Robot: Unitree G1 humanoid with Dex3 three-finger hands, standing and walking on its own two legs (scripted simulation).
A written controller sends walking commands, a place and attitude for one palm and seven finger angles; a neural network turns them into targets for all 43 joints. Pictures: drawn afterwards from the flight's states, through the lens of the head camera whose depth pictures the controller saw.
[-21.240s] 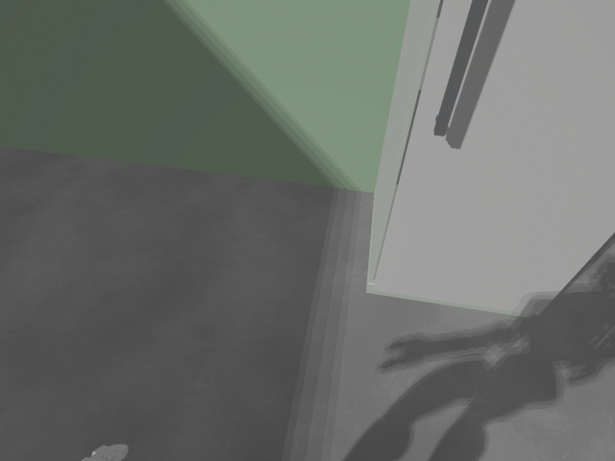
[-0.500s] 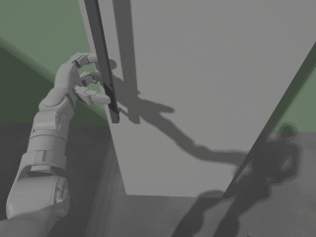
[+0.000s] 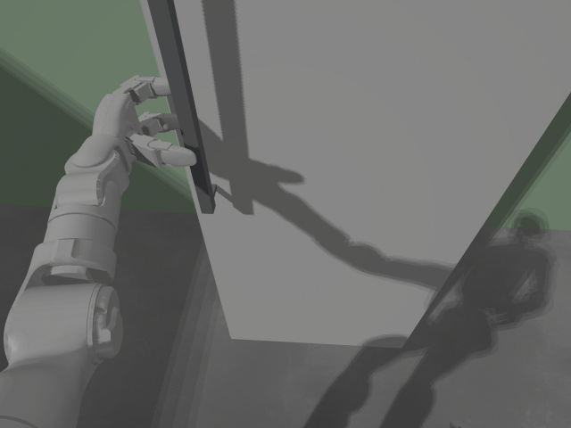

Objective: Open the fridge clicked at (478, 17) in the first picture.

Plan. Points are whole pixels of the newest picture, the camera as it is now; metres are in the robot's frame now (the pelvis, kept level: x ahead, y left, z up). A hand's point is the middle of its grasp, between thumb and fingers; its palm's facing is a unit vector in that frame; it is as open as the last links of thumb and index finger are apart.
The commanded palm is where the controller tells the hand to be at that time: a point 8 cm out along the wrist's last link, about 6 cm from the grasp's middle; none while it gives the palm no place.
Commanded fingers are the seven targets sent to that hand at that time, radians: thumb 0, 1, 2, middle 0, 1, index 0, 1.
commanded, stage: slide the fingers in behind the handle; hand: left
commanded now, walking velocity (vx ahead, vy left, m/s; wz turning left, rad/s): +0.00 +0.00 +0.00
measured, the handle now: (183, 70) +0.50 +0.15 +0.27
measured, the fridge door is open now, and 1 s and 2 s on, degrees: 0 0 0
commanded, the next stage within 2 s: grip the handle and tug to test in 1.84 s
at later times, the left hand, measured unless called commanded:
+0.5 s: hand (183, 129) +0.45 +0.15 +0.21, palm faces -0.03 -1.00 +0.01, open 13.9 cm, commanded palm +0.43 +0.20 +0.21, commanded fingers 0.00 -0.50 0.30 -0.30 -1.20 -0.30 -1.20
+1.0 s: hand (195, 131) +0.45 +0.13 +0.21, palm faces -0.03 -1.00 +0.00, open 14.0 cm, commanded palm +0.43 +0.19 +0.21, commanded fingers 0.00 -0.50 0.30 -0.30 -1.20 -0.30 -1.20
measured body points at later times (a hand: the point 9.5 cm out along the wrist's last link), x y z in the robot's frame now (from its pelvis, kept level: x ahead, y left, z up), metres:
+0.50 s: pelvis +0.00 +0.00 +0.00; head +0.00 -0.01 +0.45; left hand +0.45 +0.20 +0.21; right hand +0.09 -0.26 -0.11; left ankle +0.01 +0.11 -0.74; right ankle -0.02 -0.10 -0.74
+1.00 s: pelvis +0.00 +0.00 +0.00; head -0.01 -0.01 +0.45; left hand +0.44 +0.19 +0.21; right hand +0.11 -0.26 -0.11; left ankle +0.01 +0.11 -0.74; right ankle -0.02 -0.10 -0.74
